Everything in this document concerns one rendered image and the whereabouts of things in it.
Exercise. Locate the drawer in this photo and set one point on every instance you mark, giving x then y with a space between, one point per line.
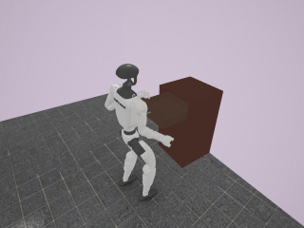
166 109

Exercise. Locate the right robot forearm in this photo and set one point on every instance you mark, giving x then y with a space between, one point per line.
151 134

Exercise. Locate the cabinet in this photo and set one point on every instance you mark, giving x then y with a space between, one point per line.
193 136

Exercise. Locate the robot left upper arm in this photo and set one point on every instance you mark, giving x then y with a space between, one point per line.
109 103

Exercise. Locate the robot head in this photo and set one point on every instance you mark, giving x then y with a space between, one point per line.
127 71

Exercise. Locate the left robot hand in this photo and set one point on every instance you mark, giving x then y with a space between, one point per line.
143 94

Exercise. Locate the right robot hand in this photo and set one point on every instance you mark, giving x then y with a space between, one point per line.
167 141

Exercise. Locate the robot right upper arm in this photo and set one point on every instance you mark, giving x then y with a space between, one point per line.
140 108

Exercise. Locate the humanoid robot torso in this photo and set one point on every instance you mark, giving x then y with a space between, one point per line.
126 116

